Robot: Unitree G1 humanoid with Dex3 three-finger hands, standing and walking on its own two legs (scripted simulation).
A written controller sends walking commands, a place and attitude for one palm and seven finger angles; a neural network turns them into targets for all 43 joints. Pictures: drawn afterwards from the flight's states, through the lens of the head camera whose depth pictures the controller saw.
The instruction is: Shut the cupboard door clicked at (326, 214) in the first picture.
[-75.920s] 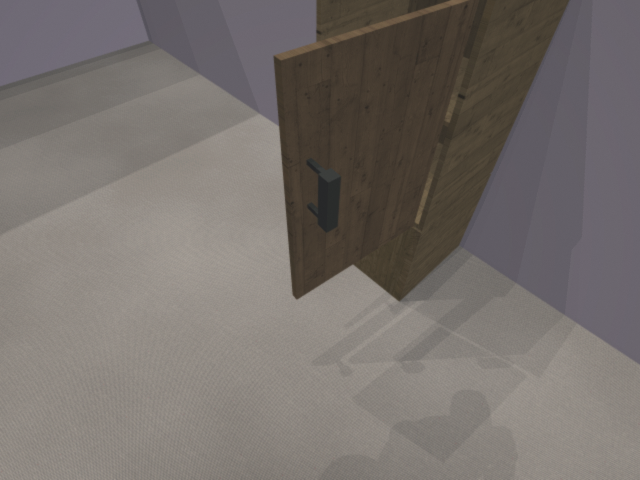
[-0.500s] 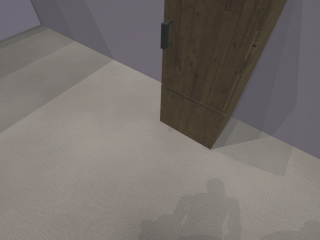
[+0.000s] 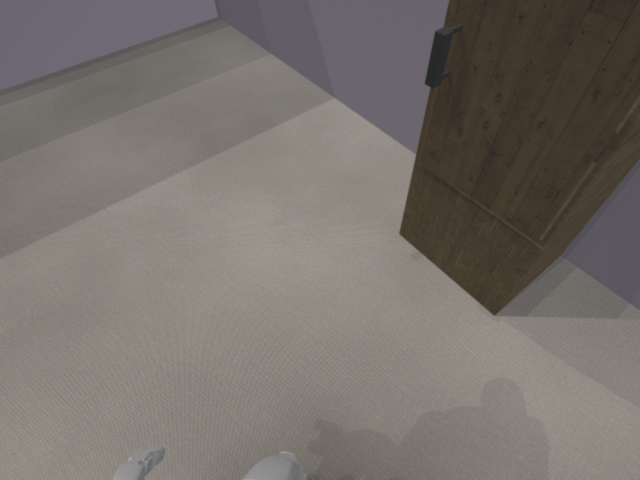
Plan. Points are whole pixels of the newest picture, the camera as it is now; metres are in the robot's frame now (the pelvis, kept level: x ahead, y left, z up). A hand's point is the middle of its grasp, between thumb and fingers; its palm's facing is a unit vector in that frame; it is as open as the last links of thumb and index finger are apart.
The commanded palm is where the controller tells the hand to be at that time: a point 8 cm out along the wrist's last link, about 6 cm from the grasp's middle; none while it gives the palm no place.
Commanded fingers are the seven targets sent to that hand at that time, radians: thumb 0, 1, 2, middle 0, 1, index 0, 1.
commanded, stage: walk to a spot facing it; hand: left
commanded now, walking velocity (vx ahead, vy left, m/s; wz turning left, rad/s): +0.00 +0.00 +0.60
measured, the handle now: (445, 55) +0.96 -0.25 +0.01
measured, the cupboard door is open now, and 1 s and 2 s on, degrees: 2 2 2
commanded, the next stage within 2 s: turn to face it in 1.16 s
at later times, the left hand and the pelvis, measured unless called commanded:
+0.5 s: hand out of the picture +0.01 +0.25 -0.16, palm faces +0.35 -0.91 -0.25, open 7.4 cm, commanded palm none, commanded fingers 0.00 0.90 0.90 -0.20 -0.30 -0.20 -0.30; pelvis +0.04 +0.02 +0.01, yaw +18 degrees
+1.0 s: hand out of the picture +0.10 +0.20 -0.16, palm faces +0.65 -0.74 -0.19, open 7.3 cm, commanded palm none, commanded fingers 0.00 0.90 0.90 -0.20 -0.30 -0.20 -0.30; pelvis +0.20 +0.05 +0.01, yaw +39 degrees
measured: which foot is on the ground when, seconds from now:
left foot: up 0.00-0.30, down 0.32-0.68, up 0.70-1.00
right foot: down 0.00-0.32, up 0.34-0.66, down 0.68-1.00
